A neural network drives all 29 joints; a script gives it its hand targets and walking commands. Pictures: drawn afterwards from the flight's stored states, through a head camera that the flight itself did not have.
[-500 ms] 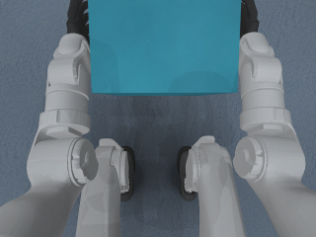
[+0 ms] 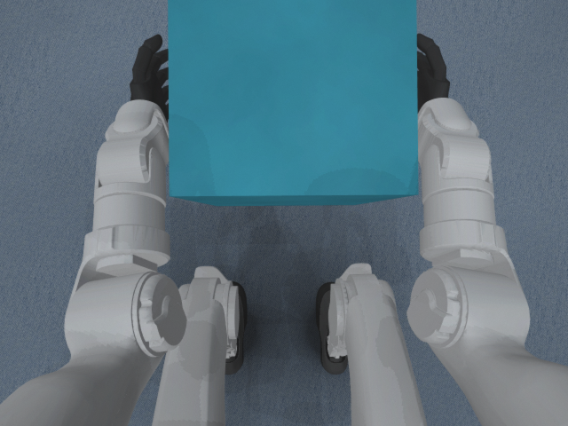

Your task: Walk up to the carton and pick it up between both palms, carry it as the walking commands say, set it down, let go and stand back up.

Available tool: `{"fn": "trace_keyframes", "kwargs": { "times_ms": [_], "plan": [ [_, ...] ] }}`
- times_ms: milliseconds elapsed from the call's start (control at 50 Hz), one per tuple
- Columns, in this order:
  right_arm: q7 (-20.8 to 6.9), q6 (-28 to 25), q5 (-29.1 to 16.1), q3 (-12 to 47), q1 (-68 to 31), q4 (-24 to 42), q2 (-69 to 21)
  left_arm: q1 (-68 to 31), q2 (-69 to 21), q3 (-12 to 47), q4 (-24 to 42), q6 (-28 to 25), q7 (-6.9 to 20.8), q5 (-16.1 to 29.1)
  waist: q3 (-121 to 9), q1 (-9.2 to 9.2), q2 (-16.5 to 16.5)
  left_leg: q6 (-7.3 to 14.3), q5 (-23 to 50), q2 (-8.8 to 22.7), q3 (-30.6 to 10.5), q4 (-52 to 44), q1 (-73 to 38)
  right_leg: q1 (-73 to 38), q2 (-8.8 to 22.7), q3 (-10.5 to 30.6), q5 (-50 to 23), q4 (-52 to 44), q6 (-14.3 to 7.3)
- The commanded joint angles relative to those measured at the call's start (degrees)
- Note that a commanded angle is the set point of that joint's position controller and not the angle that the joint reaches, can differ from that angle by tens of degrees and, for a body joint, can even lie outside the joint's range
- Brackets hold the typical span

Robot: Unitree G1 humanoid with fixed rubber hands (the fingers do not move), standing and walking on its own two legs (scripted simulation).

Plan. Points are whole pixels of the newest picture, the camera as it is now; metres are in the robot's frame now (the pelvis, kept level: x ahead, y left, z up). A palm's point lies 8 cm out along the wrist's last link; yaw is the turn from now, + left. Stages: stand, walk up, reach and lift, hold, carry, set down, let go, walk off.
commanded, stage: reach and lift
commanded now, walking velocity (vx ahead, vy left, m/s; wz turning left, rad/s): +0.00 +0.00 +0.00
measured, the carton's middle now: (288, 112) +0.52 -0.01 -0.13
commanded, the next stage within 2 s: none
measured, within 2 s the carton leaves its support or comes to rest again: neither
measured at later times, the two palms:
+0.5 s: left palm (116, 94) +0.49 +0.16 +0.00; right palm (460, 91) +0.49 -0.18 +0.00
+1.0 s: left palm (63, 78) +0.47 +0.16 +0.08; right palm (514, 74) +0.47 -0.17 +0.08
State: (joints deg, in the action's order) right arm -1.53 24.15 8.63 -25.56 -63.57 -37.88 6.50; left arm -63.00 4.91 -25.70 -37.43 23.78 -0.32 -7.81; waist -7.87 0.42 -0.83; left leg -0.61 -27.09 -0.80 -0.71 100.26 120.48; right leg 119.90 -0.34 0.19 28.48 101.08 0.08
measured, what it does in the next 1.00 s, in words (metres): rises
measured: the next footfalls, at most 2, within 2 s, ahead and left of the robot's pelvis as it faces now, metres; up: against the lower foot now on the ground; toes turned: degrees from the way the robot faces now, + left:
none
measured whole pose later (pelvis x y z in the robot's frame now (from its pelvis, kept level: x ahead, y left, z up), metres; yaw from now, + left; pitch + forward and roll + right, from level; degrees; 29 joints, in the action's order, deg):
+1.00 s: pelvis +0.04 +0.00 +0.13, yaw +0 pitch +39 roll +0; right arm -4.0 23.2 11.2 -25.7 -44.9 -34.0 0.4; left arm -44.4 -1.5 -26.0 -32.8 23.4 2.8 -12.2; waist -13.3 0.2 -0.6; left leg -0.3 -24.2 -0.8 -1.2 75.3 89.9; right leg 89.1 -0.5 0.3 25.3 75.6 0.2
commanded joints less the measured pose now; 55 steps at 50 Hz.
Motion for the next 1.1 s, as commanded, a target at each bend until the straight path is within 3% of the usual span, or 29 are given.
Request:
{"fn": "trace_keyframes", "kwargs": {
  "times_ms": [0,540,1080],
  "plan": [
    [-14.78,-0.76,-8.91,28.91,-35.96,2.11,-57.45,-38.01,-56.79,29.41,2.67,-0.89,14.42,8.50,-64.56,0.76,0.26,-0.33,14.21,-8.19,4.32,-9.05,-37.30,-35.86,-7.91,-3.82,-15.79,-10.47,0.41],
    [-15.54,-1.03,-7.40,29.49,-25.75,2.32,-61.20,-27.02,-60.68,29.94,2.85,-0.81,15.86,6.12,-59.51,0.48,0.34,0.11,14.36,-8.32,2.53,-21.66,-48.57,-46.92,-8.33,-2.80,-15.87,-22.45,0.73],
    [-16.65,-1.96,-5.14,31.19,-11.78,4.88,-64.16,-12.82,-63.93,30.87,4.86,-1.53,17.33,2.78,-50.78,0.11,0.58,0.60,18.37,-7.48,0.29,-36.41,-62.98,-62.48,-7.97,-0.76,-20.53,-36.61,0.50]
  ]
}}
